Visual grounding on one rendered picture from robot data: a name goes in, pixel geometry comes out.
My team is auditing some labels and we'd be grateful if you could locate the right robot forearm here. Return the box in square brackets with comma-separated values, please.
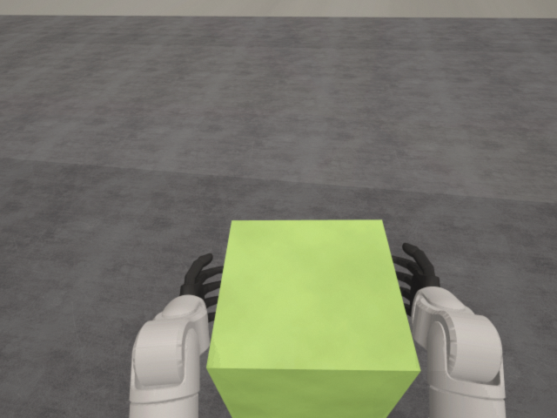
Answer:
[411, 287, 506, 418]

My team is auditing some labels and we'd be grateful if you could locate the left robot forearm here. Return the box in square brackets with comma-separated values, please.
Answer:
[129, 295, 210, 418]

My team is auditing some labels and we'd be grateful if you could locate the robot right hand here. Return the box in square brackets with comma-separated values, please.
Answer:
[392, 243, 440, 317]

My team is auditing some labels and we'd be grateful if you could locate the robot left hand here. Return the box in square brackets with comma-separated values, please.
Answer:
[179, 253, 224, 323]

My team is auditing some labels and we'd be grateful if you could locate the carton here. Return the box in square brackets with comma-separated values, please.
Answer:
[206, 219, 420, 418]

